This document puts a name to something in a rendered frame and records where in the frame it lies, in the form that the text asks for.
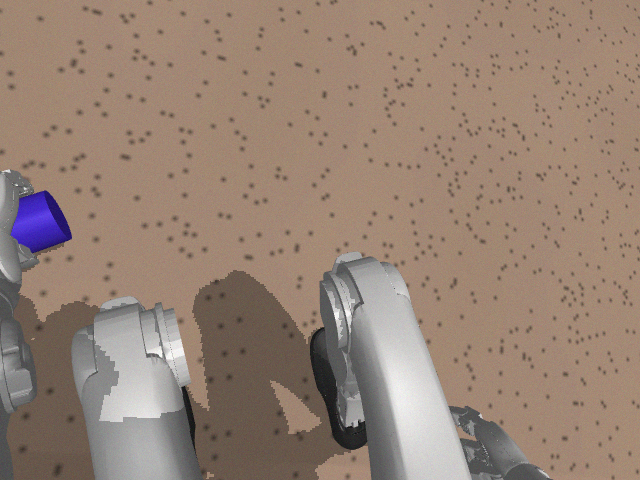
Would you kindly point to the right robot arm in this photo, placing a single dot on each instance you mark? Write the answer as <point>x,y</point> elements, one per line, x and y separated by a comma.
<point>526,472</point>

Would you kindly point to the left robot hand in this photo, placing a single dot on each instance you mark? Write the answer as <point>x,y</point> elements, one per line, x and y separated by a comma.
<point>13,186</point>

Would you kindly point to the left robot arm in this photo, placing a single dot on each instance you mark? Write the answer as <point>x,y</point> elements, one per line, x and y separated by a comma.
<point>18,382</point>

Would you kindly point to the right robot hand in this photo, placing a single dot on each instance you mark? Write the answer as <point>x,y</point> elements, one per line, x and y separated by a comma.
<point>494,453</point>

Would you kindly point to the can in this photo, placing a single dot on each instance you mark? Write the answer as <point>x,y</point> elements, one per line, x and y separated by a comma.
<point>40,223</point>

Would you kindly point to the right robot foot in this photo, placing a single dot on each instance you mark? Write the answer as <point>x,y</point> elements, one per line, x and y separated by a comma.
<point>348,437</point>

